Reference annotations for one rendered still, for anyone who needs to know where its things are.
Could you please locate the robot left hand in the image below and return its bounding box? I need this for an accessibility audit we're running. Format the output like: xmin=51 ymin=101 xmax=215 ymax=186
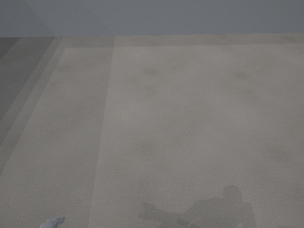
xmin=39 ymin=216 xmax=65 ymax=228

